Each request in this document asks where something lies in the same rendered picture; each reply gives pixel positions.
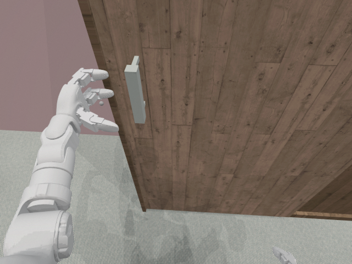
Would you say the handle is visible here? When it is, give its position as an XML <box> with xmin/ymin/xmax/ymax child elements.
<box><xmin>124</xmin><ymin>56</ymin><xmax>146</xmax><ymax>124</ymax></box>

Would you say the robot left forearm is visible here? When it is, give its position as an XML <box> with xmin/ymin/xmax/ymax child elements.
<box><xmin>3</xmin><ymin>114</ymin><xmax>81</xmax><ymax>256</ymax></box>

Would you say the robot left upper arm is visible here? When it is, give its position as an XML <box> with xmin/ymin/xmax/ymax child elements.
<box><xmin>0</xmin><ymin>210</ymin><xmax>74</xmax><ymax>264</ymax></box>

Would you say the right robot hand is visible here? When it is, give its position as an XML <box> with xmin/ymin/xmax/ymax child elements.
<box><xmin>272</xmin><ymin>246</ymin><xmax>297</xmax><ymax>264</ymax></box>

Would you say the wardrobe door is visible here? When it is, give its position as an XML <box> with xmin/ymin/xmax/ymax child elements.
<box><xmin>89</xmin><ymin>0</ymin><xmax>352</xmax><ymax>217</ymax></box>
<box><xmin>297</xmin><ymin>165</ymin><xmax>352</xmax><ymax>215</ymax></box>

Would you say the left robot hand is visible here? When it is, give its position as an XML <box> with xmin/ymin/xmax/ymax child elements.
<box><xmin>56</xmin><ymin>68</ymin><xmax>119</xmax><ymax>132</ymax></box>

